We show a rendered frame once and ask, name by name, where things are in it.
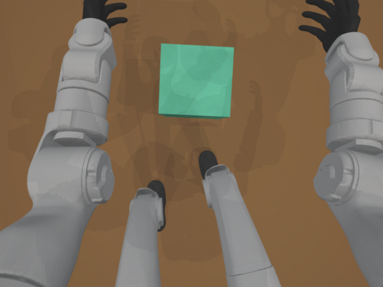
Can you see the robot right hand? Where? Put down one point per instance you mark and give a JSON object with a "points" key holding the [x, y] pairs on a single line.
{"points": [[343, 15]]}

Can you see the left robot foot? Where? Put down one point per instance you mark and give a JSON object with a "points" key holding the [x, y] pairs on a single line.
{"points": [[158, 187]]}

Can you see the robot left upper arm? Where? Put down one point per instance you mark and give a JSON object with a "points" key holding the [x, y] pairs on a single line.
{"points": [[66, 183]]}

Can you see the robot left hand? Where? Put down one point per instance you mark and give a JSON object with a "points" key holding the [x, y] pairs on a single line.
{"points": [[98, 10]]}

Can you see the robot right upper arm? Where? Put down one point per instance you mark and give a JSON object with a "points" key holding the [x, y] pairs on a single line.
{"points": [[351, 183]]}

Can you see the robot right thigh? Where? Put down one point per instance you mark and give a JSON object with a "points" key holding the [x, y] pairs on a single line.
{"points": [[246, 261]]}

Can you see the right robot forearm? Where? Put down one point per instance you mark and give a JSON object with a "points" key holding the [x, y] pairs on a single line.
{"points": [[356, 95]]}

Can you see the carton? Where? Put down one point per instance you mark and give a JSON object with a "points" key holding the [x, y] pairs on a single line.
{"points": [[195, 81]]}

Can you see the left robot forearm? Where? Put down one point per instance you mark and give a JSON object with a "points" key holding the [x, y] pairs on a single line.
{"points": [[83, 91]]}

